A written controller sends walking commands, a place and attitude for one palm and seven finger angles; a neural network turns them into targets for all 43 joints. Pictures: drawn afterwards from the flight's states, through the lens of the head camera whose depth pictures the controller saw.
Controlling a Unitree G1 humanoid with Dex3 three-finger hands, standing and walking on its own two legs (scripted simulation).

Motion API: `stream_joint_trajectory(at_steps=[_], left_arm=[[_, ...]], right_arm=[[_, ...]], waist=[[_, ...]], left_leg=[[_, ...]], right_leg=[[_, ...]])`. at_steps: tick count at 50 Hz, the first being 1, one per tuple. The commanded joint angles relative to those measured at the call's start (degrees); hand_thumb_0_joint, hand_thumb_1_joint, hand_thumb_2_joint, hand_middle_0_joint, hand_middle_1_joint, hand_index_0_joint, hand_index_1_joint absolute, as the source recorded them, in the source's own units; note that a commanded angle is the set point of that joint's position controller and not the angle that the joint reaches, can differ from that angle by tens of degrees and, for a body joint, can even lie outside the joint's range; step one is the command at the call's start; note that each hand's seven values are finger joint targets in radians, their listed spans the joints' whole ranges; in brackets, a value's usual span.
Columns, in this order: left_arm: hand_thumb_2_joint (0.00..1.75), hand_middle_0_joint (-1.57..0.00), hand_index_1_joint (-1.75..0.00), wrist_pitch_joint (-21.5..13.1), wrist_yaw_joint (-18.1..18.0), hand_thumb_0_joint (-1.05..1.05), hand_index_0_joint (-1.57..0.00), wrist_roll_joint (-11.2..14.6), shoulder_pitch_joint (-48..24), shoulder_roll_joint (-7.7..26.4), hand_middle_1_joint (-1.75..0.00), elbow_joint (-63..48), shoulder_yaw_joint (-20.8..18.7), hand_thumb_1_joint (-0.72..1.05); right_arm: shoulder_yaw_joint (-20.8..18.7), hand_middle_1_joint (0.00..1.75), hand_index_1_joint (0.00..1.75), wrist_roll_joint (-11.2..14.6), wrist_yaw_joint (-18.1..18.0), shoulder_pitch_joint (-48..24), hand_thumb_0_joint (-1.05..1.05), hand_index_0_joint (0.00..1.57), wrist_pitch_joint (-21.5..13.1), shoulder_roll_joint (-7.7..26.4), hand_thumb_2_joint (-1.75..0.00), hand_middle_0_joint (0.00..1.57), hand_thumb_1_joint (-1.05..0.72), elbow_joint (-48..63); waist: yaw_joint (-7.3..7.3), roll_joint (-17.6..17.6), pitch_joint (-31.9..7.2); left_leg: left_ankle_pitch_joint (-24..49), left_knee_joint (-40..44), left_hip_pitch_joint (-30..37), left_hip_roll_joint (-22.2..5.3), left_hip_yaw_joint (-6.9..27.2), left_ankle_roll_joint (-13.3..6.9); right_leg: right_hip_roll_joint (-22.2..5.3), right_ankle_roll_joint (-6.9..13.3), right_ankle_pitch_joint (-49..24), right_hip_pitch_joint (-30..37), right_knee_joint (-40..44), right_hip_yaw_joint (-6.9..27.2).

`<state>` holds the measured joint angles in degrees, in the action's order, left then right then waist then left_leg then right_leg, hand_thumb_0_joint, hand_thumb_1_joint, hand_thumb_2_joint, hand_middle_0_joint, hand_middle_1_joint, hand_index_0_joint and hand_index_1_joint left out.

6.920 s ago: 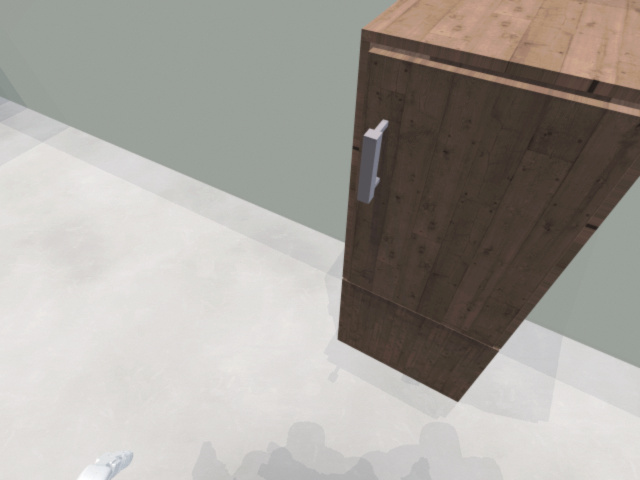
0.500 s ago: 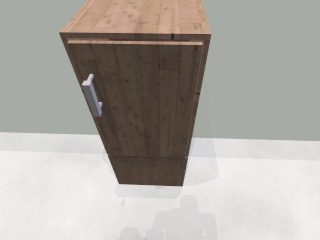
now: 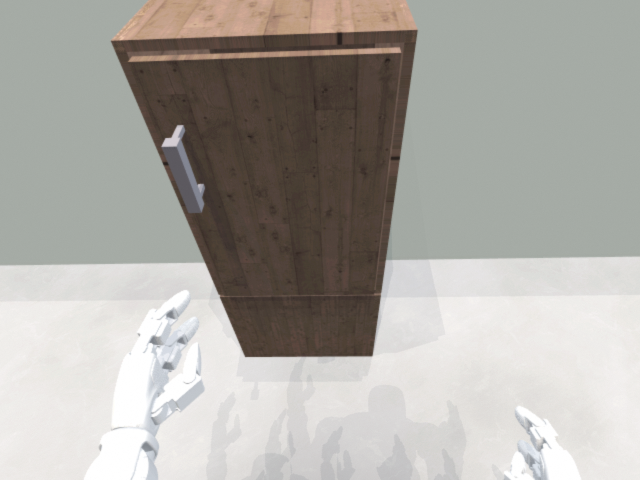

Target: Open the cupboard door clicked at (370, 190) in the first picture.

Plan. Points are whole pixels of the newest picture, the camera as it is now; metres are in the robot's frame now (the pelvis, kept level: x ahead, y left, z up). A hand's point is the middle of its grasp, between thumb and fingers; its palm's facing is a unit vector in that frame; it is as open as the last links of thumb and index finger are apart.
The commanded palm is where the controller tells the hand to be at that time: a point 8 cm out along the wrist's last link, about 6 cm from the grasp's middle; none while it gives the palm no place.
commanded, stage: raise the hand with hooked fingers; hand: left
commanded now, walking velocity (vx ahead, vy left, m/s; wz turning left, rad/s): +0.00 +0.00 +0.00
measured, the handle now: (187, 169) +0.57 +0.24 +0.08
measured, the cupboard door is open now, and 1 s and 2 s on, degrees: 0 0 0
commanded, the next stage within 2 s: move the hooked fingers beside the handle in 1.82 s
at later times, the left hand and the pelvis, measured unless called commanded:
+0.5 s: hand (163, 408) +0.21 +0.19 +0.02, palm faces -0.13 -0.99 -0.02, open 10.7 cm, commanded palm +0.18 +0.27 +0.03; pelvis -0.05 +0.02 -0.04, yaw +0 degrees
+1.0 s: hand (79, 356) +0.25 +0.28 +0.08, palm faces +0.08 -0.99 -0.06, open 13.5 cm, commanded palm +0.22 +0.33 +0.07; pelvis -0.02 +0.04 -0.01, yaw +0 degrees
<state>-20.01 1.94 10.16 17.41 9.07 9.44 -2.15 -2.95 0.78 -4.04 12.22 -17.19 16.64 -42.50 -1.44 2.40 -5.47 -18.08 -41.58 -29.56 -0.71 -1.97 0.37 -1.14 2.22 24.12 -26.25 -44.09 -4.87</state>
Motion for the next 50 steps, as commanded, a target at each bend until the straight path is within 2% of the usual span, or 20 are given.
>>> stream_joint_trajectory(at_steps=[1,2,4,5,7,8,9,10,13,15,17,20,23,25,30,34,41,44,47,50], left_arm=[[0.75,-0.22,-0.53,-13.3,14.8,0.0,-0.22,5.3,17.6,4.3,-0.53,1.1,-8.8,0.55],[0.74,-0.23,-0.54,-13.9,16.1,0.0,-0.23,5.1,18.1,7.8,-0.54,-0.1,-13.2,0.53],[0.72,-0.23,-0.57,-11.3,15.0,0.0,-0.23,4.2,15.8,11.3,-0.57,-7.0,-15.1,0.48],[0.71,-0.23,-0.58,-9.3,14.0,0.0,-0.23,4.1,12.5,8.7,-0.58,-12.6,-11.4,0.46],[0.69,-0.24,-0.62,-7.6,10.6,0.0,-0.24,3.8,5.6,7.4,-0.62,-19.2,-9.8,0.41],[0.68,-0.24,-0.63,-8.4,9.0,0.0,-0.24,3.5,0.8,7.7,-0.63,-22.6,-9.8,0.39],[0.67,-0.24,-0.64,-9.7,7.8,0.0,-0.24,3.3,-3.9,8.2,-0.64,-26.5,-9.7,0.36],[0.66,-0.24,-0.66,-11.3,7.2,0.0,-0.24,2.9,-5.7,8.3,-0.66,-28.4,-9.3,0.34],[0.63,-0.25,-0.7,-16.0,8.9,0.0,-0.25,2.8,-12.3,6.1,-0.7,-32.0,-3.7,0.27],[0.61,-0.25,-0.74,-15.3,11.8,0.0,-0.25,3.4,-13.2,6.3,-0.74,-30.1,-1.0,0.22],[0.59,-0.25,-0.76,-11.2,14.6,0.0,-0.25,3.8,-11.0,8.5,-0.76,-23.3,-2.3,0.18],[0.56,-0.26,-0.81,-1.0,17.1,0.0,-0.26,4.6,-6.8,12.0,-0.81,-14.3,-7.0,0.11],[0.53,-0.26,-0.86,6.7,15.0,0.0,-0.26,7.2,-4.4,13.9,-0.86,-17.2,-13.1,0.04],[0.51,-0.27,-0.88,7.5,11.6,0.0,-0.27,8.8,-3.2,14.2,-0.88,-21.2,-16.8,-0.01],[0.46,-0.27,-0.96,-0.2,5.3,0.0,-0.27,5.7,-7.8,14.5,-0.96,-23.8,-16.2,-0.13],[0.42,-0.28,-1.02,-3.9,9.8,0.0,-0.28,4.4,-12.3,12.7,-1.02,-18.5,-11.0,-0.22],[0.35,-0.29,-1.12,1.5,16.0,0.0,-0.29,8.3,-15.4,20.4,-1.12,-17.5,-18.8,-0.38],[0.32,-0.3,-1.17,2.1,14.4,0.0,-0.3,9.3,-17.1,22.5,-1.17,-16.9,-22.3,-0.45],[0.3,-0.3,-1.2,2.3,14.0,0.0,-0.3,9.1,-19.6,20.7,-1.2,-12.8,-21.7,-0.5],[0.3,-0.3,-1.2,3.7,16.4,0.0,-0.3,8.3,-22.4,21.1,-1.2,-9.9,-20.4,-0.5]], right_arm=[[-2.3,0.3,0.3,-0.5,3.4,-5.5,0.0,0.2,-1.5,5.0,-0.9,0.2,-0.9,13.6],[-2.7,0.3,0.3,-0.4,3.6,-5.8,0.0,0.2,-0.5,4.7,-0.9,0.2,-0.9,15.7],[-2.5,0.3,0.3,-0.5,3.8,-7.4,0.0,0.2,2.3,4.1,-0.9,0.2,-0.9,19.6],[-2.0,0.3,0.3,-0.3,3.8,-8.8,0.0,0.2,3.5,3.6,-0.9,0.2,-0.9,22.6],[-1.6,0.3,0.3,0.0,3.2,-7.9,0.0,0.2,4.9,3.0,-0.9,0.2,-0.9,24.5],[-1.5,0.3,0.3,-0.2,2.9,-6.3,0.0,0.2,5.1,2.8,-0.9,0.2,-0.9,24.2],[-1.3,0.3,0.3,-0.6,2.5,-4.6,0.0,0.2,5.3,2.9,-0.9,0.2,-0.9,23.6],[-1.2,0.3,0.3,-0.7,2.1,-3.5,0.0,0.2,5.3,2.8,-0.9,0.2,-0.9,23.2],[0.2,0.3,0.3,-0.6,0.9,-2.6,0.0,0.2,3.3,2.8,-0.9,0.2,-0.9,21.2],[0.9,0.3,0.3,-0.3,0.2,-2.2,0.0,0.2,2.0,3.9,-0.9,0.2,-0.9,20.1],[1.4,0.3,0.3,0.3,-0.5,-1.5,0.0,0.2,1.4,4.8,-0.9,0.2,-0.9,19.3],[2.1,0.3,0.3,1.5,-1.3,-2.6,0.0,0.2,2.2,5.3,-0.9,0.2,-0.9,20.2],[2.3,0.3,0.3,2.0,-1.8,-5.3,0.0,0.2,3.2,4.3,-0.9,0.2,-0.9,22.4],[2.6,0.3,0.3,1.6,-1.6,-5.3,0.0,0.2,3.4,3.1,-0.9,0.2,-0.9,22.4],[2.4,0.3,0.3,0.5,-0.5,-2.5,0.0,0.2,2.4,3.5,-0.9,0.2,-0.9,19.8],[2.1,0.3,0.3,0.7,-0.1,-0.7,0.0,0.2,1.1,5.5,-0.9,0.2,-0.9,18.1],[1.8,0.3,0.3,2.0,-1.8,-0.8,0.0,0.2,-0.3,6.6,-0.9,0.2,-0.9,17.9],[2.3,0.3,0.3,1.5,-1.8,-0.6,0.0,0.2,-0.1,6.4,-0.9,0.2,-0.9,17.5],[2.5,0.3,0.3,1.6,-1.4,-1.0,0.0,0.2,0.4,6.0,-0.9,0.2,-0.9,16.9],[2.7,0.3,0.3,1.8,-1.2,-0.6,0.0,0.2,0.8,6.5,-0.9,0.2,-0.9,16.9]], waist=[[6.81,-13.7,-6.0],[7.93,-9.1,-9.8],[9.21,0.7,-12.2],[8.23,3.4,-11.5],[5.41,2.6,-10.6],[3.64,3.2,-10.7],[1.39,-0.5,-10.2],[0.55,1.0,-10.1],[-2.5,4.2,-10.1],[-3.77,3.7,-10.0],[-3.51,0.3,-9.2],[-0.15,-1.7,-8.6],[3.96,-1.2,-13.2],[5.55,0.7,-14.9],[2.43,0.4,-7.2],[-0.69,1.7,-4.6],[2.13,3.8,-11.8],[2.88,4.2,-9.6],[1.85,3.0,-5.4],[1.44,4.9,-6.2]], left_leg=[[7.7,-7.7,-9.6,3.2,1.7,0.6],[8.5,-8.7,-9.8,3.6,0.1,0.3],[7.5,-9.1,-9.3,3.8,-1.6,-0.1],[6.5,-8.7,-8.2,3.7,-2.0,-0.6],[4.0,-9.7,-7.1,2.8,-1.3,-1.4],[3.4,-10.5,-6.5,2.1,-0.1,-1.8],[2.2,-11.5,-7.3,1.1,1.4,-2.2],[1.2,-12.3,-7.2,0.6,2.2,-2.3],[-2.3,-13.1,-5.4,-0.4,4.2,-2.4],[-4.7,-12.8,-5.0,-0.6,5.4,-2.5],[-7.5,-11.7,-7.3,-0.6,5.9,-2.4],[-9.4,-8.5,-9.6,0.4,5.5,-2.2],[-6.6,-4.4,-5.5,0.7,4.9,-1.9],[-2.8,-2.5,-2.4,0.4,5.0,-1.5],[-2.1,-0.7,-1.8,-0.7,5.5,-1.3],[-7.2,-0.4,-1.3,-0.6,6.1,-1.5],[-1.5,2.7,5.6,-0.4,6.3,-1.3],[1.7,3.8,6.9,-0.4,6.5,-1.0],[2.5,4.7,7.1,-0.5,6.2,-0.8],[5.4,4.6,9.0,-0.2,5.6,-0.9]], right_leg=[[-1.8,-2.1,-23.4,-1.5,-3.2,6.3],[-2.0,-1.7,-24.7,0.5,-4.8,6.8],[-1.9,-1.1,-19.8,0.6,-4.8,8.3],[-1.2,-0.7,-16.0,-1.2,-4.5,7.7],[0.0,-0.6,-10.3,-5.7,-3.9,7.1],[0.5,-0.7,-8.9,-8.5,-4.2,6.6],[1.4,-1.0,-6.8,-11.4,-4.9,6.0],[1.5,-0.9,-4.6,-12.9,-4.8,6.2],[2.5,-0.5,0.8,-18.6,-5.6,4.3],[2.9,-0.6,2.7,-19.4,-5.3,3.8],[2.9,-1.0,5.4,-17.8,-3.5,3.9],[2.2,-1.3,9.2,-13.6,-0.2,4.3],[1.5,-1.4,7.4,-6.8,1.6,3.6],[1.8,-1.1,2.6,-4.3,0.8,1.6],[2.8,-0.8,1.0,-8.8,0.0,0.0],[3.0,-0.7,2.9,-11.7,0.1,0.0],[2.5,-0.7,-2.5,-3.6,3.4,0.3],[3.0,-0.4,-5.1,-2.2,4.0,-0.2],[3.1,-0.6,-6.2,-3.1,5.1,-0.5],[3.1,-0.4,-8.9,-1.8,5.8,-0.1]])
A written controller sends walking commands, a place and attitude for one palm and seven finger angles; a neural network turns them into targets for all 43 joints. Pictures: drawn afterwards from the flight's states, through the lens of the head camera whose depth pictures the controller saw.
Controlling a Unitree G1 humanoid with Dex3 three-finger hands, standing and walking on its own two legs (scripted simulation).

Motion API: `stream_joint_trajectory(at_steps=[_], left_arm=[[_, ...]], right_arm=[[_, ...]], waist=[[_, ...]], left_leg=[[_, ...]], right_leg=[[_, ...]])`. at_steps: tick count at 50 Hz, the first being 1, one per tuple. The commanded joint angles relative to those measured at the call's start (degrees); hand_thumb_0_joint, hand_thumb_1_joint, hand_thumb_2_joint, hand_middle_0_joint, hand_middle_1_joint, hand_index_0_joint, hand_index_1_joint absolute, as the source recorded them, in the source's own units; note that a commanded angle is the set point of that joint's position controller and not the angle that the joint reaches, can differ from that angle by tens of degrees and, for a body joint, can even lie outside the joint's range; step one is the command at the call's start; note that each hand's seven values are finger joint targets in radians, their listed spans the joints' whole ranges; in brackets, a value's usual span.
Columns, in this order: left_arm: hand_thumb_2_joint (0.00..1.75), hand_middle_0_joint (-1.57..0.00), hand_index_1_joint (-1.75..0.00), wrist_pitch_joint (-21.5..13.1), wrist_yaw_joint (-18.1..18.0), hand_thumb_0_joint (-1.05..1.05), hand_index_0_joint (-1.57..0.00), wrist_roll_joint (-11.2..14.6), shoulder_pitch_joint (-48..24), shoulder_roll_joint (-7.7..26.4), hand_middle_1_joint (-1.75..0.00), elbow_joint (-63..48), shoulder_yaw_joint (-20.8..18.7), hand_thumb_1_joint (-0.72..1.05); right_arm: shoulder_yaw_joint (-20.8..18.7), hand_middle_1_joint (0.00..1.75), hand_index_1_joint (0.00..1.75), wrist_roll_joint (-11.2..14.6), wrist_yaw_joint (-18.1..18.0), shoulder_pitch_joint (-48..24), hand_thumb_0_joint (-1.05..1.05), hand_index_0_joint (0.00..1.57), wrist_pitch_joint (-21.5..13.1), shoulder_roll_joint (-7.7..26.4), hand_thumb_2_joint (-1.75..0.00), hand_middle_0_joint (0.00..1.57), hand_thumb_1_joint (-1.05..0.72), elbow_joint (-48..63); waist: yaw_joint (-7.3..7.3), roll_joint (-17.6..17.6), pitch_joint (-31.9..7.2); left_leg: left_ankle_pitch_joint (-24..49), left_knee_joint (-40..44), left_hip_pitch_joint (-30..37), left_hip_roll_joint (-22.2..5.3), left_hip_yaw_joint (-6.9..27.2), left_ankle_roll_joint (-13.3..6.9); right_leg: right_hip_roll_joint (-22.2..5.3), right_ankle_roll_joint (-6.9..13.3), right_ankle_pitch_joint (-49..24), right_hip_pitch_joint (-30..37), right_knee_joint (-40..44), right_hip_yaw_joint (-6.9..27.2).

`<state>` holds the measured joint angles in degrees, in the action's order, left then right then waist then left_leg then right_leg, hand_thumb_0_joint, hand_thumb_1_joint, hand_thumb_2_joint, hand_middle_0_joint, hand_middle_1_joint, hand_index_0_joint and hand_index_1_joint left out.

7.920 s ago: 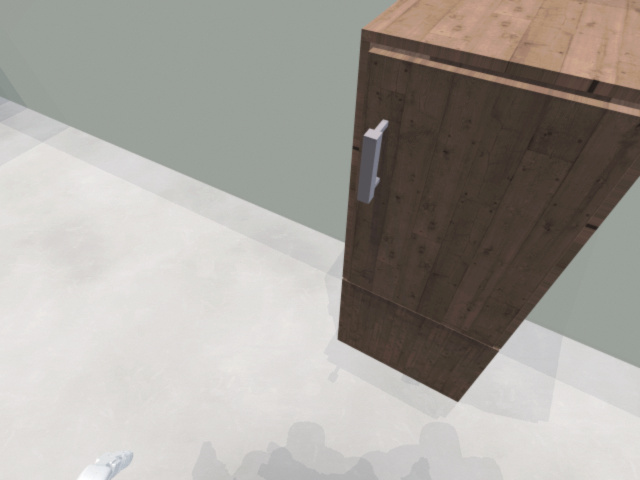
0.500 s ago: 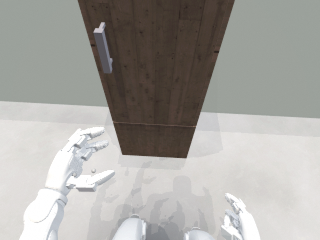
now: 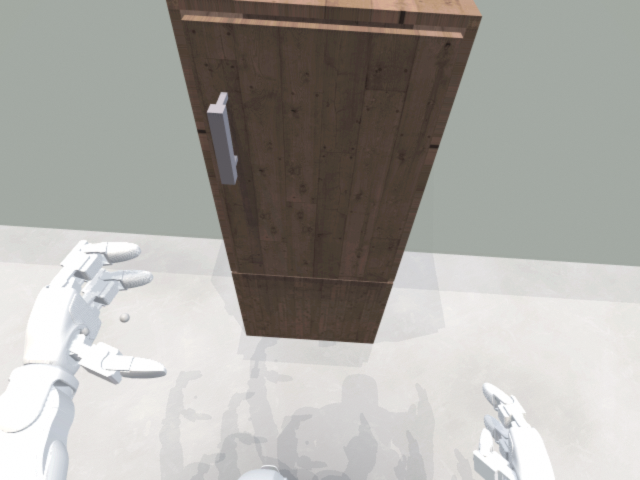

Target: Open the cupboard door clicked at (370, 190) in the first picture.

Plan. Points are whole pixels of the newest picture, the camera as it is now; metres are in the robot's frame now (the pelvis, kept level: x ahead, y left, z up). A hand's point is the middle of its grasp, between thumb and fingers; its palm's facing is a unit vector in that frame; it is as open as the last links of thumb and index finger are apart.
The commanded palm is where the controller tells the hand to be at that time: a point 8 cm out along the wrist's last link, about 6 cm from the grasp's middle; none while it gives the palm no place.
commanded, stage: raise the hand with hooked fingers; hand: left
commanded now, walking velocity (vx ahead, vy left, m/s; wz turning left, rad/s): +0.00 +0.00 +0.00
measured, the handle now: (226, 139) +0.59 +0.20 +0.09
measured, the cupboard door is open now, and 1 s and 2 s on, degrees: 0 0 0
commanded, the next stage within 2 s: move the hooked fingers beside the handle in 0.82 s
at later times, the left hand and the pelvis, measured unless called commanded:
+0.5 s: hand (121, 273) +0.31 +0.25 +0.11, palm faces +0.01 -1.00 -0.03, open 14.0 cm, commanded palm +0.27 +0.30 +0.11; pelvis +0.01 -0.02 +0.01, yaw +0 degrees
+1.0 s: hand (124, 274) +0.30 +0.25 +0.11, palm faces +0.06 -1.00 -0.03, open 14.0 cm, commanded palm +0.29 +0.29 +0.11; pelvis +0.01 -0.03 +0.01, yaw +0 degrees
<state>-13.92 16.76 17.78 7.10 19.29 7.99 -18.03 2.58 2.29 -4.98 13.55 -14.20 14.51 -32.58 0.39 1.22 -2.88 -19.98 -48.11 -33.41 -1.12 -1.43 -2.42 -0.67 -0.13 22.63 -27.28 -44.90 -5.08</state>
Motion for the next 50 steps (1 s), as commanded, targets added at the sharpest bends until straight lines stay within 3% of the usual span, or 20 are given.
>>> stream_joint_trajectory(at_steps=[1,3,7,9,11,13,15,16,19,21,24,26,29,31,32,35,41,46,49,50], left_arm=[[0.3,-0.3,-1.2,-1.8,2.6,0.0,-0.3,0.7,-13.0,10.8,-1.2,-8.3,-4.0,-0.5],[0.3,-0.3,-1.2,-0.2,4.8,0.0,-0.3,0.7,-14.1,11.5,-1.2,-5.9,-3.9,-0.5],[0.3,-0.3,-1.2,1.2,7.8,0.0,-0.3,2.5,-19.5,16.3,-1.2,-4.1,-8.4,-0.5],[0.3,-0.3,-1.2,0.6,8.0,0.0,-0.3,2.9,-22.9,19.3,-1.2,-5.0,-10.9,-0.5],[0.3,-0.3,-1.2,-0.1,7.9,0.0,-0.3,2.8,-24.2,20.3,-1.2,-4.4,-12.2,-0.5],[0.3,-0.3,-1.2,-0.4,8.3,0.0,-0.3,3.1,-24.3,19.7,-1.2,-1.7,-12.2,-0.5],[0.3,-0.3,-1.2,0.5,9.5,0.0,-0.3,3.1,-25.8,20.4,-1.2,1.5,-12.1,-0.5],[0.3,-0.3,-1.2,1.0,10.2,0.0,-0.3,3.2,-26.3,20.7,-1.2,3.2,-12.1,-0.5],[0.3,-0.3,-1.2,2.9,12.8,0.0,-0.3,3.8,-23.1,16.7,-1.2,7.1,-8.7,-0.5],[0.3,-0.3,-1.2,3.6,13.5,0.0,-0.3,3.7,-22.5,17.7,-1.2,7.4,-9.0,-0.5],[0.3,-0.3,-1.2,2.4,12.5,0.0,-0.3,4.0,-23.4,20.9,-1.2,4.2,-11.9,-0.5],[0.3,-0.3,-1.2,0.5,10.9,0.0,-0.3,4.0,-24.1,22.7,-1.2,1.7,-14.5,-0.5],[0.3,-0.3,-1.2,-1.9,8.7,0.0,-0.3,3.9,-24.8,23.5,-1.2,-0.9,-15.9,-0.5],[0.3,-0.3,-1.2,-2.4,8.2,0.0,-0.3,3.4,-24.5,21.1,-1.2,0.2,-14.1,-0.5],[0.3,-0.3,-1.2,-2.3,8.3,0.0,-0.3,3.0,-24.3,20.5,-1.2,0.8,-13.2,-0.5],[0.3,-0.3,-1.2,-0.9,9.5,0.0,-0.3,2.7,-24.7,19.5,-1.2,2.4,-11.3,-0.5],[0.3,-0.3,-1.2,0.4,10.8,0.0,-0.3,4.3,-24.1,20.2,-1.2,4.6,-12.7,-0.5],[0.3,-0.3,-1.2,-1.2,10.2,0.0,-0.3,4.1,-25.2,19.6,-1.2,4.3,-12.5,-0.5],[0.3,-0.3,-1.2,-1.5,10.0,0.0,-0.3,2.7,-34.5,19.0,-1.2,6.0,-9.2,-0.5],[0.3,-0.3,-1.2,-1.2,10.0,0.0,-0.3,2.5,-35.8,19.7,-1.2,7.4,-9.6,-0.5]], right_arm=[[-3.0,0.3,0.3,0.4,-0.4,-1.8,0.0,0.2,-2.1,8.7,-0.9,0.2,-0.9,6.8],[-2.9,0.3,0.3,0.6,-0.7,-1.7,0.0,0.2,-1.9,9.0,-0.9,0.2,-0.9,7.0],[-2.6,0.3,0.3,0.6,-1.4,-2.1,0.0,0.2,-1.4,9.3,-0.9,0.2,-0.9,6.8],[-2.3,0.3,0.3,0.3,-1.6,-2.3,0.0,0.2,-1.5,9.3,-0.9,0.2,-0.9,6.6],[-2.2,0.3,0.3,0.2,-1.5,-2.1,0.0,0.2,-1.5,9.0,-0.9,0.2,-0.9,6.3],[-2.3,0.3,0.3,0.3,-1.7,-1.9,0.0,0.2,-1.5,9.0,-0.9,0.2,-0.9,5.9],[-2.1,0.3,0.3,0.5,-1.6,-1.8,0.0,0.2,-1.3,9.3,-0.9,0.2,-0.9,5.8],[-2.3,0.3,0.3,0.6,-1.8,-1.6,0.0,0.2,-1.2,9.5,-0.9,0.2,-0.9,5.5],[-2.5,0.3,0.3,0.9,-1.5,-1.1,0.0,0.2,-1.2,9.8,-0.9,0.2,-0.9,6.2],[-2.8,0.3,0.3,0.9,-1.2,-1.3,0.0,0.2,-1.1,10.0,-0.9,0.2,-0.9,6.4],[-3.1,0.3,0.3,0.5,-0.7,-1.0,0.0,0.2,-1.0,10.1,-0.9,0.2,-0.9,7.0],[-3.2,0.3,0.3,0.3,-0.5,-0.8,0.0,0.2,-1.0,9.7,-0.9,0.2,-0.9,7.1],[-3.2,0.3,0.3,-0.1,-0.2,-0.9,0.0,0.2,-1.0,9.5,-0.9,0.2,-0.9,7.3],[-3.2,0.3,0.3,0.2,-0.2,-0.9,0.0,0.2,-0.9,9.1,-0.9,0.2,-0.9,7.0],[-3.2,0.3,0.3,0.3,-0.3,-1.0,0.0,0.2,-0.9,9.1,-0.9,0.2,-0.9,6.7],[-3.1,0.3,0.3,0.7,-0.7,-1.2,0.0,0.2,-0.7,9.2,-0.9,0.2,-0.9,6.7],[-3.1,0.3,0.3,0.8,-1.1,-1.1,0.0,0.2,-0.7,9.5,-0.9,0.2,-0.9,6.8],[-2.9,0.3,0.3,0.7,-0.9,-1.3,0.0,0.2,-1.0,9.2,-0.9,0.2,-0.9,6.6],[-2.7,0.3,0.3,0.8,-1.3,-0.9,0.0,0.2,-0.7,9.5,-0.9,0.2,-0.9,5.5],[-2.8,0.3,0.3,0.8,-1.5,-0.9,0.0,0.2,-0.7,9.5,-0.9,0.2,-0.9,5.3]], waist=[[-0.6,6.4,-9.8],[-0.66,3.9,-10.1],[-0.25,2.0,-11.8],[0.22,3.9,-12.4],[0.37,5.5,-13.9],[0.01,3.3,-12.7],[-0.12,4.5,-11.2],[-0.32,3.2,-11.3],[0.06,1.6,-10.9],[0.25,1.7,-10.7],[0.72,0.2,-11.7],[1.1,2.0,-14.2],[1.17,2.2,-14.3],[0.45,3.8,-12.8],[0.37,6.2,-12.2],[-0.26,5.4,-10.6],[0.09,-1.2,-11.2],[0.18,1.9,-11.9],[-2.11,1.7,-8.9],[-2.07,2.1,-9.0]], left_leg=[[8.2,11.1,13.9,0.2,4.8,1.9],[8.4,11.4,14.0,0.2,4.8,1.6],[10.3,11.6,15.3,0.6,4.5,1.3],[11.9,11.6,16.6,0.9,4.5,1.3],[13.2,12.1,18.2,0.8,4.6,1.5],[13.4,12.3,18.0,0.8,4.4,1.3],[12.7,12.4,17.3,1.0,4.0,1.2],[12.1,12.6,16.9,1.0,3.8,1.0],[13.3,12.1,16.5,1.3,3.2,0.8],[12.9,11.8,15.5,1.4,2.6,0.7],[13.4,11.3,15.0,1.4,2.5,0.6],[13.9,11.3,15.6,1.5,2.3,0.6],[14.1,11.3,15.7,1.4,2.2,0.5],[12.8,11.6,15.7,1.4,1.8,0.5],[12.0,11.7,15.8,1.4,1.7,0.6],[9.8,11.7,14.7,1.3,1.7,0.4],[10.8,11.4,13.6,1.3,1.9,0.4],[10.6,11.4,14.7,1.4,1.8,0.5],[7.8,11.4,14.1,1.2,2.3,0.4],[6.4,11.5,13.7,1.2,2.4,0.5]], right_leg=[[2.6,1.9,-8.3,-0.4,7.0,0.2],[2.6,1.7,-9.0,0.6,7.8,0.3],[2.7,1.7,-11.2,3.0,9.1,0.7],[3.0,2.0,-12.3,3.8,9.4,1.0],[2.8,2.0,-13.1,4.3,9.5,0.9],[2.7,1.8,-13.8,4.4,10.2,1.0],[2.6,1.9,-13.9,4.4,10.7,1.6],[2.4,1.7,-13.8,4.7,11.2,1.7],[2.3,1.7,-15.9,5.2,11.1,1.9],[1.9,1.3,-16.1,4.8,11.5,2.6],[1.9,1.3,-16.0,5.7,11.4,3.4],[1.8,1.1,-16.3,6.8,11.2,3.7],[2.0,1.2,-16.1,7.7,10.7,3.9],[1.9,1.0,-15.4,6.4,11.1,4.0],[1.8,1.1,-14.4,5.6,11.3,4.1],[1.6,0.9,-12.2,5.0,12.3,4.8],[1.4,0.3,-13.8,6.2,12.4,5.2],[1.5,0.6,-13.1,5.5,11.9,5.1],[1.9,0.7,-9.6,2.1,12.0,4.5],[1.7,0.6,-7.8,1.5,12.4,4.9]])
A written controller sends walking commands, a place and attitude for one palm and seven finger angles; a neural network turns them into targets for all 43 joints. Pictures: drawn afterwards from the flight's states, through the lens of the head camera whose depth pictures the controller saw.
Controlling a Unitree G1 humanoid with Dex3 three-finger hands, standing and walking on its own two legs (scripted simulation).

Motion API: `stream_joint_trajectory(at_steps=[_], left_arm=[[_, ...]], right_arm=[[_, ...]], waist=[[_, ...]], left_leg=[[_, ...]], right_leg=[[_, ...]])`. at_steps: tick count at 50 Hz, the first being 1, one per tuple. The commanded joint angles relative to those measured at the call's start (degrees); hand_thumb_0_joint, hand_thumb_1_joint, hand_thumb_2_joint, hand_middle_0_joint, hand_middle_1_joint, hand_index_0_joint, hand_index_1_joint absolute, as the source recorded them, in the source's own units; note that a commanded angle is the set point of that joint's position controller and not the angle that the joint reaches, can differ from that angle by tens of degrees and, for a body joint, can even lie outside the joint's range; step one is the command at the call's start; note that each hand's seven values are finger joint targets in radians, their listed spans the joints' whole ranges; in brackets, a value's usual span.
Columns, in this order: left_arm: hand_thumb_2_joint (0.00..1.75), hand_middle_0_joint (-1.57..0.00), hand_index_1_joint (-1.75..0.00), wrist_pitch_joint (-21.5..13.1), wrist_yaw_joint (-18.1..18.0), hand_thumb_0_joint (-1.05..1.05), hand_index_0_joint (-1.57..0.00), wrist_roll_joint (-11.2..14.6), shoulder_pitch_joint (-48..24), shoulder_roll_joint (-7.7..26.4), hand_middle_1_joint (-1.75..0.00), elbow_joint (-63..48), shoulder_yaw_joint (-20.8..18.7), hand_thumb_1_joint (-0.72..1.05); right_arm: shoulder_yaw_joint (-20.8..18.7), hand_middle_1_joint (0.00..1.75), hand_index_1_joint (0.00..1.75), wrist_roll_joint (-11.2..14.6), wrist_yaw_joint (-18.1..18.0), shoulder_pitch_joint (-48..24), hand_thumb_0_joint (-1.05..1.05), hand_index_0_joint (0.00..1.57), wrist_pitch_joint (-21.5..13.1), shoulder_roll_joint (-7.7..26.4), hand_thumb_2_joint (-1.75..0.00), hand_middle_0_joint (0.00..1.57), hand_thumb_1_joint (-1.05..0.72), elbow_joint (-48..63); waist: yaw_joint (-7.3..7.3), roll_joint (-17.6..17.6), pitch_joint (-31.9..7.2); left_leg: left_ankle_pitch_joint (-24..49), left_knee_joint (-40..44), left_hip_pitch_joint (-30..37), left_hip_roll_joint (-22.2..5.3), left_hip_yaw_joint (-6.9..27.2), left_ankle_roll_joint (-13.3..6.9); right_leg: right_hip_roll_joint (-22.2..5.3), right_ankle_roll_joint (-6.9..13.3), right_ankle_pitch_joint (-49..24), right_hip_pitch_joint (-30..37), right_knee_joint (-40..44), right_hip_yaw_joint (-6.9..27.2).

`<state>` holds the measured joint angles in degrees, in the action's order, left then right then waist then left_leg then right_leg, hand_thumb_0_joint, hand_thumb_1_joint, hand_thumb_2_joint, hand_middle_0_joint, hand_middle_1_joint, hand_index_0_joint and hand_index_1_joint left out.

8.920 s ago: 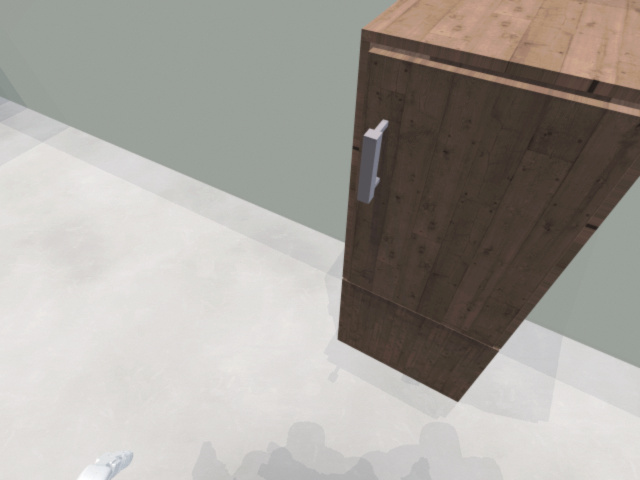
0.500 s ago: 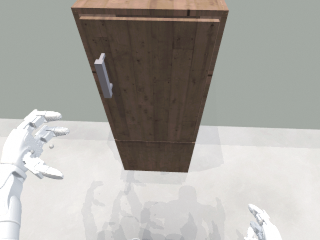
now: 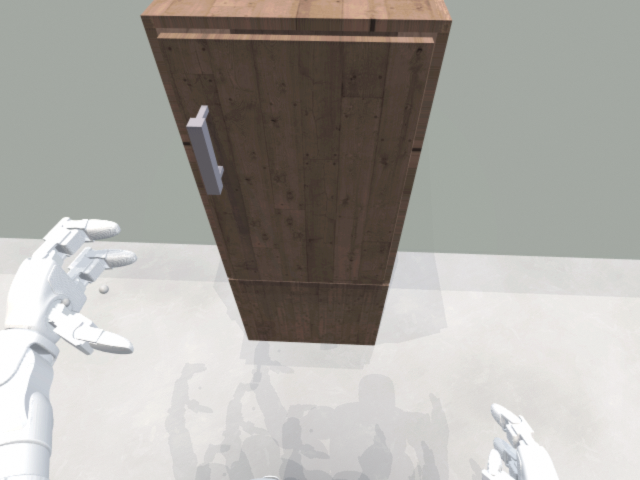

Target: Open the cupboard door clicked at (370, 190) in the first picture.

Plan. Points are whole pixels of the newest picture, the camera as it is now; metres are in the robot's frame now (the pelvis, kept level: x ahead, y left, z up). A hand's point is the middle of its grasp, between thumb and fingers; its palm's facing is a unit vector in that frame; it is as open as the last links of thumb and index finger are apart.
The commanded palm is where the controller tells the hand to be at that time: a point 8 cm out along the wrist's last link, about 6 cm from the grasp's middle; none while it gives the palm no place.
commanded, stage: move the hooked fingers beside the handle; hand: left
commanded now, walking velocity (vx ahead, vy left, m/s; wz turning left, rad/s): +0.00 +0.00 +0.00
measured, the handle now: (209, 151) +0.58 +0.23 +0.08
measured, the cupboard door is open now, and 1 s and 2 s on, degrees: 0 0 0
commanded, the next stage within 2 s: none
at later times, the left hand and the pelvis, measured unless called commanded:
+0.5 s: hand (136, 233) +0.39 +0.28 +0.09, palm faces +0.04 -1.00 -0.02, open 14.0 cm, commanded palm +0.36 +0.32 +0.09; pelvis +0.00 +0.01 +0.00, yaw -1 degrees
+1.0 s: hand (150, 195) +0.46 +0.28 +0.09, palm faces +0.04 -1.00 -0.03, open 14.0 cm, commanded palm +0.44 +0.33 +0.09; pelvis +0.00 +0.01 -0.02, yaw -1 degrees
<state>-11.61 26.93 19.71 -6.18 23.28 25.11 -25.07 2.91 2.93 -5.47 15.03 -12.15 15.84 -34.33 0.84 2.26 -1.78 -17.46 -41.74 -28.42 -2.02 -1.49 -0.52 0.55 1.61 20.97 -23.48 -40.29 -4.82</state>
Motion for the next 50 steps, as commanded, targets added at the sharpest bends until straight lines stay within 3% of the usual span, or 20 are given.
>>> stream_joint_trajectory(at_steps=[1,3,5,7,9,11,14,16,19,26,28,30,32,35,36,39,41,46,47,50], left_arm=[[0.3,-0.3,-1.2,-3.5,-0.2,0.0,-0.3,0.4,-23.6,16.1,-1.2,-7.8,-2.8,-0.5],[0.3,-0.3,-1.2,-3.5,0.0,0.0,-0.3,-0.6,-26.6,16.3,-1.2,-6.5,-1.5,-0.5],[0.3,-0.3,-1.2,-3.5,-0.1,0.0,-0.3,-1.3,-31.9,17.1,-1.2,-4.8,-0.8,-0.5],[0.3,-0.3,-1.2,-3.9,-0.4,0.0,-0.3,-1.9,-31.4,17.5,-1.2,-2.3,-1.3,-0.5],[0.3,-0.3,-1.2,-4.4,-0.8,0.0,-0.3,-1.9,-32.4,20.6,-1.2,-0.7,-3.8,-0.5],[0.3,-0.3,-1.2,-4.6,-0.9,0.0,-0.3,-2.1,-31.9,19.6,-1.2,0.3,-3.5,-0.5],[0.3,-0.3,-1.2,-4.2,-1.2,0.0,-0.3,-2.3,-29.9,19.5,-1.2,3.8,-3.6,-0.5],[0.3,-0.3,-1.2,-3.9,-1.2,0.0,-0.3,-2.9,-31.9,18.7,-1.2,4.6,-2.4,-0.5],[0.3,-0.3,-1.2,-3.7,-1.7,0.0,-0.3,-3.4,-35.1,20.5,-1.2,7.4,-3.3,-0.5],[0.3,-0.3,-1.2,-8.1,-2.2,0.0,-0.3,-4.6,-43.1,22.7,-1.2,5.8,-4.0,-0.5],[0.3,-0.3,-1.2,-8.1,-2.2,0.0,-0.3,-4.8,-43.3,22.1,-1.2,8.6,-3.5,-0.5],[0.3,-0.3,-1.2,-7.5,-1.8,0.0,-0.3,-4.9,-43.7,23.2,-1.2,12.3,-4.4,-0.5],[0.3,-0.3,-1.2,-6.8,-1.4,0.0,-0.3,-5.4,-44.5,23.2,-1.2,15.0,-3.6,-0.5],[0.3,-0.3,-1.2,-7.0,-1.4,0.0,-0.3,-6.1,-47.1,23.0,-1.2,15.3,-2.7,-0.5],[0.3,-0.3,-1.2,-7.2,-1.5,0.0,-0.3,-6.3,-48.0,22.7,-1.2,15.5,-2.2,-0.5],[0.3,-0.3,-1.2,-8.3,-2.3,0.0,-0.3,-6.6,-52.4,26.2,-1.2,19.8,-4.7,-0.5],[0.3,-0.3,-1.2,-9.0,-2.3,0.0,-0.3,-7.1,-54.9,27.9,-1.2,22.9,-5.4,-0.5],[0.3,-0.3,-1.2,-10.6,-1.9,0.0,-0.3,-9.8,-62.1,31.3,-1.2,26.5,-4.8,-0.5],[0.3,-0.3,-1.2,-10.8,-1.6,0.0,-0.3,-10.1,-62.7,30.3,-1.2,27.1,-3.6,-0.5],[0.3,-0.3,-1.2,-10.8,-0.9,0.0,-0.3,-10.0,-65.0,31.1,-1.2,29.2,-3.7,-0.5]], right_arm=[[-3.1,0.3,0.3,0.2,-1.2,-2.0,0.0,0.2,-2.6,8.3,-0.9,0.2,-0.9,6.5],[-3.0,0.3,0.3,0.3,-1.4,-1.8,0.0,0.2,-2.5,8.4,-0.9,0.2,-0.9,6.3],[-2.8,0.3,0.3,0.2,-1.5,-1.3,0.0,0.2,-2.3,8.6,-0.9,0.2,-0.9,5.9],[-2.9,0.3,0.3,0.0,-1.4,-0.7,0.0,0.2,-2.1,8.6,-0.9,0.2,-0.9,5.8],[-2.9,0.3,0.3,-0.2,-1.3,0.1,0.0,0.2,-1.7,9.0,-0.9,0.2,-0.9,5.7],[-3.1,0.3,0.3,-0.2,-0.8,0.5,0.0,0.2,-1.3,8.8,-0.9,0.2,-0.9,6.0],[-3.1,0.3,0.3,-0.3,-0.2,1.4,0.0,0.2,-0.4,9.1,-0.9,0.2,-0.9,6.6],[-3.4,0.3,0.3,-0.1,0.1,1.9,0.0,0.2,0.2,9.2,-0.9,0.2,-0.9,6.6],[-3.6,0.3,0.3,-0.2,0.2,3.3,0.0,0.2,1.1,9.8,-0.9,0.2,-0.9,6.4],[-4.3,0.3,0.3,-0.8,0.4,6.2,0.0,0.2,2.5,10.0,-0.9,0.2,-0.9,4.9],[-4.2,0.3,0.3,-0.7,0.5,6.6,0.0,0.2,3.0,10.0,-0.9,0.2,-0.9,4.4],[-4.2,0.3,0.3,-0.8,0.6,7.1,0.0,0.2,3.6,10.3,-0.9,0.2,-0.9,4.0],[-4.2,0.3,0.3,-0.6,0.6,7.2,0.0,0.2,4.3,10.4,-0.9,0.2,-0.9,4.1],[-4.4,0.3,0.3,-0.8,0.8,7.9,0.0,0.2,4.9,10.5,-0.9,0.2,-0.9,4.3],[-4.4,0.3,0.3,-0.9,0.9,8.3,0.0,0.2,5.2,10.5,-0.9,0.2,-0.9,4.3],[-4.4,0.3,0.3,-1.1,0.8,9.3,0.0,0.2,6.1,11.0,-0.9,0.2,-0.9,3.3],[-4.2,0.3,0.3,-1.0,0.8,9.5,0.0,0.2,6.7,11.0,-0.9,0.2,-0.9,3.0],[-4.0,0.3,0.3,-1.4,0.8,10.9,0.0,0.2,7.8,11.3,-0.9,0.2,-0.9,2.0],[-3.9,0.3,0.3,-1.4,0.9,11.1,0.0,0.2,7.9,11.2,-0.9,0.2,-0.9,2.1],[-4.0,0.3,0.3,-1.6,0.8,12.3,0.0,0.2,8.6,11.7,-0.9,0.2,-0.9,1.6]], waist=[[-2.84,0.4,-10.2],[-3.03,2.5,-11.1],[-3.5,1.8,-12.6],[-2.85,2.0,-14.4],[-1.96,1.9,-16.5],[-1.82,3.3,-18.4],[-1.18,1.9,-17.0],[-2.04,1.8,-15.9],[-2.7,0.2,-14.8],[-3.59,4.9,-22.6],[-3.94,4.8,-20.8],[-4.1,2.0,-19.8],[-4.34,2.8,-18.5],[-4.45,4.9,-20.7],[-4.79,4.0,-21.3],[-5.76,0.2,-19.7],[-6.11,0.4,-19.4],[-7.58,4.9,-21.5],[-7.77,6.8,-21.7],[-8.59,5.1,-23.9]], left_leg=[[3.9,5.0,8.7,2.1,2.5,-1.5],[2.9,5.2,8.9,2.1,2.7,-1.4],[2.7,5.0,9.1,2.0,3.2,-1.5],[3.8,4.9,9.6,2.0,3.4,-1.4],[5.4,4.5,9.4,2.1,3.6,-1.3],[7.9,4.3,10.6,2.0,3.3,-1.2],[9.0,4.3,8.9,1.9,3.4,-1.2],[8.7,4.4,8.6,1.7,3.1,-1.3],[8.1,4.1,7.3,1.6,3.2,-1.4],[14.0,2.6,13.2,1.2,4.0,-1.0],[13.3,2.6,12.2,1.1,3.9,-1.0],[13.4,2.4,9.9,1.1,3.8,-1.3],[11.7,2.5,8.2,1.2,3.4,-1.3],[14.2,1.9,10.5,1.0,3.8,-1.2],[14.2,1.8,11.0,0.9,4.0,-1.1],[11.6,1.0,7.4,0.9,3.8,-1.6],[10.0,0.8,5.5,1.0,3.4,-1.7],[9.6,-0.8,5.8,0.8,3.9,-1.7],[9.5,-0.9,6.2,0.8,4.1,-1.6],[10.4,-1.9,6.4,0.5,4.5,-1.7]], right_leg=[[0.3,-1.1,-6.1,-2.2,8.0,4.9],[0.2,-0.9,-4.9,-2.9,7.7,4.4],[0.3,-0.8,-4.5,-2.9,7.4,4.5],[0.4,-0.6,-5.8,-2.3,6.8,4.1],[0.7,-0.4,-7.6,-0.7,5.8,4.0],[0.7,-0.3,-10.9,-0.6,4.9,3.4],[1.1,-0.1,-12.3,-0.6,4.2,2.9],[1.0,-0.4,-12.4,-2.4,4.2,2.6],[1.3,-0.3,-11.6,-3.4,4.1,2.6],[1.8,-0.1,-15.0,-4.2,2.5,2.5],[1.7,-0.1,-14.3,-5.4,2.7,2.3],[1.8,-0.2,-15.3,-4.6,2.6,2.3],[1.5,-0.3,-14.3,-5.4,2.6,2.5],[1.7,-0.1,-15.1,-6.5,2.1,2.3],[1.8,-0.2,-14.7,-7.2,2.0,2.1],[2.0,-0.4,-13.5,-7.4,1.9,2.5],[1.8,-0.7,-13.1,-7.4,1.8,3.0],[1.8,-0.6,-11.6,-10.5,0.8,3.4],[1.8,-0.5,-10.8,-11.6,0.6,3.4],[2.1,-0.6,-11.3,-12.3,0.2,3.3]])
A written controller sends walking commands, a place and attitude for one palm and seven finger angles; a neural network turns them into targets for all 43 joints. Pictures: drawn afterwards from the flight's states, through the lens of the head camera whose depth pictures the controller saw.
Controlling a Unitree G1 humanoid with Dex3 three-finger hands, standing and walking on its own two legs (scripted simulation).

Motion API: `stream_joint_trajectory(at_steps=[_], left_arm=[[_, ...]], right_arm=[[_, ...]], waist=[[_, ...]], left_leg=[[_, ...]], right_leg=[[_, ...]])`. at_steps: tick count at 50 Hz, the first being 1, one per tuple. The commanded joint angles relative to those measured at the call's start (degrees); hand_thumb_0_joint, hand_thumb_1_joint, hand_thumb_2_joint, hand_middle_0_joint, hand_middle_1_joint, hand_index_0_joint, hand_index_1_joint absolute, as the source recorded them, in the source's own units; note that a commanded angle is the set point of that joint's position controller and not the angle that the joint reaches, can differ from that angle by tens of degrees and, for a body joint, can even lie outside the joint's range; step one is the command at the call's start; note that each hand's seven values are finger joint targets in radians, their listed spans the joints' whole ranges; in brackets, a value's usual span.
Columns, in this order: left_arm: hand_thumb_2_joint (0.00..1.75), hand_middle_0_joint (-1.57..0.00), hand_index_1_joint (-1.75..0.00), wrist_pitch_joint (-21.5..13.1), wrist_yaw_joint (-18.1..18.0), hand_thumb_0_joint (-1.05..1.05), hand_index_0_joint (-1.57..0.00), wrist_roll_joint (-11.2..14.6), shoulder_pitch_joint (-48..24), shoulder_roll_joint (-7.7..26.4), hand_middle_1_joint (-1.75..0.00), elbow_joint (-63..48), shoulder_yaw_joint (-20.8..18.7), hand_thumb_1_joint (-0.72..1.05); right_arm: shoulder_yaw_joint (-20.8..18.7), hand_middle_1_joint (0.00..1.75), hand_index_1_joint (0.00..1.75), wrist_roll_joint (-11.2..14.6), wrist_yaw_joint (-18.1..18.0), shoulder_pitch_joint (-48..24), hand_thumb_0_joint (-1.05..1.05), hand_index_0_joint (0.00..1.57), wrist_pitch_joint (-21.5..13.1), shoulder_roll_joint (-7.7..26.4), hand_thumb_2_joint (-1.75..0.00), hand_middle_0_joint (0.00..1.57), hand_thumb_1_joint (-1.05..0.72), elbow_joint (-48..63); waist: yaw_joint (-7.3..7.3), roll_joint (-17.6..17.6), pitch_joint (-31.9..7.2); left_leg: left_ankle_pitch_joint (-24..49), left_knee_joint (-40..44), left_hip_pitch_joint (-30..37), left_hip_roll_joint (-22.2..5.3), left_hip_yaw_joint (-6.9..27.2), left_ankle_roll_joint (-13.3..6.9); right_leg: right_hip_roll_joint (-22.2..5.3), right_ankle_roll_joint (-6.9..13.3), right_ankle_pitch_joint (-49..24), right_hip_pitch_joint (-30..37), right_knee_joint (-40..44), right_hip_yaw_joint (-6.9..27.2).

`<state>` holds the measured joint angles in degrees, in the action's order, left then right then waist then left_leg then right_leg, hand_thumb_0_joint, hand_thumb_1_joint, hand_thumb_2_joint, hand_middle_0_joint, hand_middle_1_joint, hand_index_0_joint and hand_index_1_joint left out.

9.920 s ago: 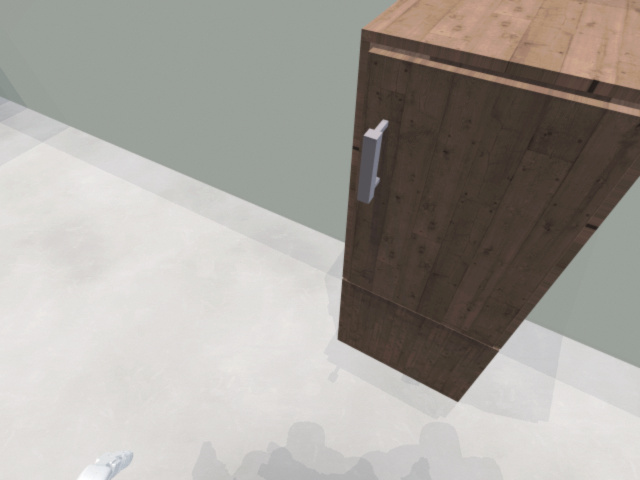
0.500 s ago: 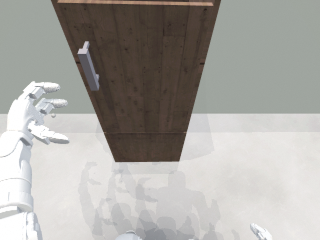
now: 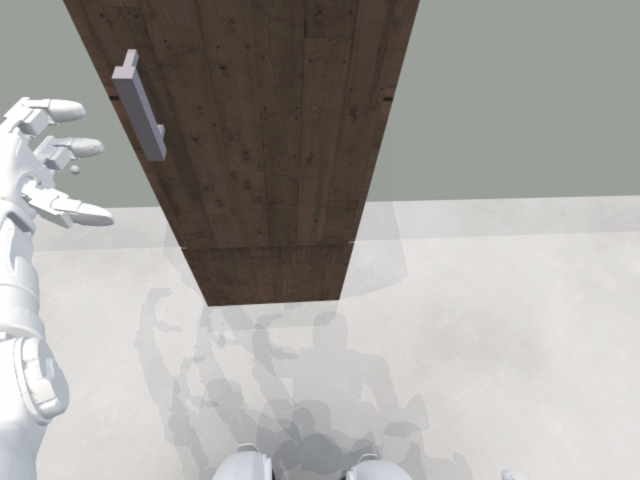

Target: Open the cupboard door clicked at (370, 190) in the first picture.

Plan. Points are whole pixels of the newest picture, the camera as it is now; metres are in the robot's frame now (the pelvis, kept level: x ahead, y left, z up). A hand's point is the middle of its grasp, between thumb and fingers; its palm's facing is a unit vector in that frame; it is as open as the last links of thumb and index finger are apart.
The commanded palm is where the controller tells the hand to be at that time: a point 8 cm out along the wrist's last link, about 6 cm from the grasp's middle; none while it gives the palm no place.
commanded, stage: move the hooked fingers beside the handle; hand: left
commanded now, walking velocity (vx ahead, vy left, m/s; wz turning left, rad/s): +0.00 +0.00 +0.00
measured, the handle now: (145, 108) +0.58 +0.23 +0.09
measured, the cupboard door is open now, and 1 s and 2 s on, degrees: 0 0 0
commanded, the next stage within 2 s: slide the fingers in behind the handle in 1.88 s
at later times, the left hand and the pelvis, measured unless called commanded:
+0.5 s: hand (84, 120) +0.53 +0.28 +0.11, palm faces +0.04 -1.00 -0.01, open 14.0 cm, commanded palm +0.52 +0.33 +0.10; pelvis +0.01 +0.01 -0.01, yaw -2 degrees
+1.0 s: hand (83, 126) +0.52 +0.29 +0.11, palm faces +0.04 -1.00 -0.01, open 14.0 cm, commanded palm +0.51 +0.33 +0.09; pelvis +0.02 +0.02 -0.01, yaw -2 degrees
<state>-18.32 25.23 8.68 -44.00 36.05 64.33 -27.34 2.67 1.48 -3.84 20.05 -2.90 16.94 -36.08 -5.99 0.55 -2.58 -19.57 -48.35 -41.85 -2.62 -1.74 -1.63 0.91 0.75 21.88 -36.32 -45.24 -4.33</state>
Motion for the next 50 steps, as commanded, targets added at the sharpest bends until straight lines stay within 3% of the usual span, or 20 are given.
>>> stream_joint_trajectory(at_steps=[1,6,7,8,11,15,20,22,25,26,27,28,30,35,36,37,41,45,48,50], left_arm=[[0.3,-0.3,-1.2,-3.8,1.0,0.0,-0.3,1.0,-27.7,18.6,-1.2,-8.8,-1.4,-0.5],[0.3,-0.3,-1.2,-2.9,1.4,0.0,-0.3,0.6,-29.1,22.7,-1.2,-6.4,-3.8,-0.5],[0.3,-0.3,-1.2,-2.6,1.3,0.0,-0.3,0.2,-28.8,23.2,-1.2,-5.4,-3.8,-0.5],[0.3,-0.3,-1.2,-2.5,1.2,0.0,-0.3,-0.4,-30.0,23.1,-1.2,-5.5,-3.1,-0.5],[0.3,-0.3,-1.2,-2.5,0.6,0.0,-0.3,-1.4,-30.5,27.7,-1.2,-4.2,-6.1,-0.5],[0.3,-0.3,-1.2,-2.5,0.5,0.0,-0.3,-2.4,-34.8,28.2,-1.2,-3.5,-4.8,-0.5],[0.3,-0.3,-1.2,-2.6,1.5,0.0,-0.3,-2.7,-35.5,31.1,-1.2,-3.1,-6.5,-0.5],[0.3,-0.3,-1.2,-1.4,2.0,0.0,-0.3,-2.8,-36.1,30.7,-1.2,-0.6,-5.9,-0.5],[0.3,-0.3,-1.2,-0.2,2.4,0.0,-0.3,-3.5,-37.4,31.2,-1.2,0.8,-5.1,-0.5],[0.3,-0.3,-1.2,-0.2,2.3,0.0,-0.3,-3.7,-38.7,32.9,-1.2,0.0,-6.0,-0.5],[0.3,-0.3,-1.2,0.1,2.3,0.0,-0.3,-4.0,-36.8,32.1,-1.2,1.3,-5.7,-0.5],[0.3,-0.3,-1.2,0.2,2.2,0.0,-0.3,-4.0,-36.0,32.4,-1.2,1.5,-5.8,-0.5],[0.3,-0.3,-1.2,-0.5,2.3,0.0,-0.3,-3.8,-35.7,33.0,-1.2,-0.3,-6.6,-0.5],[0.3,-0.3,-1.2,-2.0,2.4,0.0,-0.3,-2.7,-35.8,28.1,-1.2,-6.3,-4.6,-0.5],[0.3,-0.3,-1.2,-2.0,2.3,0.0,-0.3,-2.4,-34.3,28.9,-1.2,-5.8,-6.1,-0.5],[0.3,-0.3,-1.2,-1.8,2.2,0.0,-0.3,-1.9,-34.4,28.9,-1.2,-5.9,-6.3,-0.5],[0.3,-0.3,-1.2,-1.6,1.4,0.0,-0.3,-1.8,-33.2,27.5,-1.2,-9.2,-6.1,-0.5],[0.3,-0.3,-1.2,-1.4,-0.3,0.0,-0.3,-2.0,-31.1,24.5,-1.2,-10.5,-4.5,-0.5],[0.3,-0.3,-1.2,-1.1,-0.6,0.0,-0.3,-1.2,-29.5,24.1,-1.2,-8.6,-5.2,-0.5],[0.3,-0.3,-1.2,-0.9,-0.6,0.0,-0.3,-1.1,-30.1,24.0,-1.2,-6.0,-4.8,-0.5]], right_arm=[[-3.7,0.3,0.3,-0.1,-0.9,7.6,0.0,0.2,-0.5,10.7,-0.9,0.2,-0.9,3.2],[-3.8,0.3,0.3,-0.3,-0.7,9.5,0.0,0.2,0.7,11.3,-0.9,0.2,-0.9,3.1],[-3.7,0.3,0.3,-0.4,-0.8,9.8,0.0,0.2,1.1,11.2,-0.9,0.2,-0.9,3.1],[-3.6,0.3,0.3,-0.4,-0.6,10.0,0.0,0.2,1.3,11.1,-0.9,0.2,-0.9,3.2],[-3.7,0.3,0.3,-0.6,-0.5,11.5,0.0,0.2,2.4,11.5,-0.9,0.2,-0.9,3.3],[-3.5,0.3,0.3,-0.7,-0.5,12.4,0.0,0.2,3.5,11.6,-0.9,0.2,-0.9,3.2],[-3.6,0.3,0.3,-1.2,-0.3,14.3,0.0,0.2,4.7,12.1,-0.9,0.2,-0.9,2.8],[-3.4,0.3,0.3,-1.1,-0.2,14.8,0.0,0.2,5.2,12.1,-0.9,0.2,-0.9,2.6],[-3.3,0.3,0.3,-1.1,-0.3,15.5,0.0,0.2,5.9,12.2,-0.9,0.2,-0.9,2.7],[-3.2,0.3,0.3,-1.3,-0.5,15.9,0.0,0.2,6.1,12.3,-0.9,0.2,-0.9,2.4],[-3.2,0.3,0.3,-1.3,-0.3,16.1,0.0,0.2,6.3,12.2,-0.9,0.2,-0.9,2.8],[-3.1,0.3,0.3,-1.3,-0.2,16.1,0.0,0.2,6.4,12.2,-0.9,0.2,-0.9,3.1],[-3.3,0.3,0.3,-1.6,-0.2,16.4,0.0,0.2,6.7,12.2,-0.9,0.2,-0.9,3.2],[-4.0,0.3,0.3,-2.1,0.8,16.9,0.0,0.2,7.6,11.9,-0.9,0.2,-0.9,3.2],[-4.1,0.3,0.3,-2.1,0.9,16.7,0.0,0.2,7.6,12.0,-0.9,0.2,-0.9,3.2],[-4.1,0.3,0.3,-2.1,1.0,16.6,0.0,0.2,7.7,12.1,-0.9,0.2,-0.9,3.2],[-4.2,0.3,0.3,-2.0,1.3,16.1,0.0,0.2,8.1,11.5,-0.9,0.2,-0.9,3.5],[-4.3,0.3,0.3,-1.9,1.7,15.1,0.0,0.2,8.4,11.0,-0.9,0.2,-0.9,3.9],[-4.4,0.3,0.3,-1.7,1.8,14.5,0.0,0.2,8.3,11.2,-0.9,0.2,-0.9,4.1],[-4.1,0.3,0.3,-1.5,1.6,14.0,0.0,0.2,8.3,11.2,-0.9,0.2,-0.9,4.2]], waist=[[-2.03,7.2,-22.9],[-1.93,7.2,-25.9],[-2.04,5.9,-25.3],[-2.26,7.7,-24.9],[-2.19,7.2,-25.8],[-3.85,8.9,-25.1],[-3.84,11.1,-29.2],[-4.73,9.4,-26.9],[-5.3,10.2,-26.5],[-5.47,10.9,-26.9],[-4.89,11.4,-27.0],[-5.09,9.4,-26.4],[-4.6,11.1,-28.5],[-4.46,15.3,-32.9],[-3.78,14.4,-32.4],[-4.25,13.1,-31.8],[-3.13,15.8,-32.6],[-2.95,15.6,-30.4],[-3.22,11.0,-27.9],[-3.63,10.2,-25.3]], left_leg=[[12.0,4.7,19.4,1.1,4.7,-0.6],[14.2,3.4,18.5,1.1,4.5,-0.8],[14.5,3.2,17.2,1.0,4.4,-0.9],[14.2,3.1,16.8,1.0,4.2,-0.9],[15.7,2.4,15.8,0.9,4.3,-1.0],[15.0,1.9,16.0,0.5,4.5,-1.0],[20.4,0.5,18.6,0.1,5.0,-0.7],[18.6,0.4,16.8,0.0,4.8,-1.0],[19.5,0.0,16.5,0.1,4.8,-1.1],[20.0,-0.1,16.8,-0.1,5.1,-1.0],[19.9,-0.1,16.6,0.0,5.0,-0.9],[19.1,-0.1,15.6,-0.1,5.0,-1.1],[22.0,-0.3,18.1,-0.3,5.3,-0.7],[29.5,-0.8,26.7,-1.2,6.8,0.5],[29.1,-0.8,26.1,-1.2,6.7,0.4],[27.8,-0.6,25.2,-1.1,6.6,0.2],[32.2,-0.6,27.3,-1.0,6.6,0.5],[33.5,-0.1,28.4,-1.3,7.1,0.9],[27.5,0.6,24.7,-0.9,6.4,0.3],[24.6,0.8,21.8,-0.4,5.8,-0.1]], right_leg=[[1.7,0.2,-11.6,-0.1,5.1,2.7],[1.8,-0.1,-13.6,0.6,4.3,3.1],[1.8,-0.1,-14.2,0.9,4.2,3.0],[1.8,-0.2,-13.9,0.1,4.1,3.1],[2.1,-0.2,-15.1,0.6,3.6,3.2],[2.4,-0.3,-13.4,-2.4,3.6,3.0],[2.8,-0.1,-16.6,-2.8,2.8,2.7],[2.8,-0.4,-15.6,-3.7,3.3,2.7],[3.0,-0.4,-16.1,-4.6,3.4,2.6],[2.9,-0.4,-16.2,-5.0,3.2,2.5],[3.0,-0.3,-15.6,-5.1,3.1,2.4],[3.0,-0.4,-15.2,-5.0,3.2,2.3],[3.2,-0.3,-16.5,-5.4,2.6,2.0],[3.7,0.1,-16.9,-8.8,2.2,0.8],[3.8,0.2,-16.8,-8.2,2.3,0.8],[3.8,0.1,-16.8,-7.7,2.5,0.8],[3.8,0.2,-18.5,-6.9,2.5,0.7],[4.0,0.2,-17.7,-7.7,2.8,0.2],[3.9,0.2,-17.0,-5.8,3.3,0.3],[3.7,0.2,-17.1,-5.2,3.3,0.6]])
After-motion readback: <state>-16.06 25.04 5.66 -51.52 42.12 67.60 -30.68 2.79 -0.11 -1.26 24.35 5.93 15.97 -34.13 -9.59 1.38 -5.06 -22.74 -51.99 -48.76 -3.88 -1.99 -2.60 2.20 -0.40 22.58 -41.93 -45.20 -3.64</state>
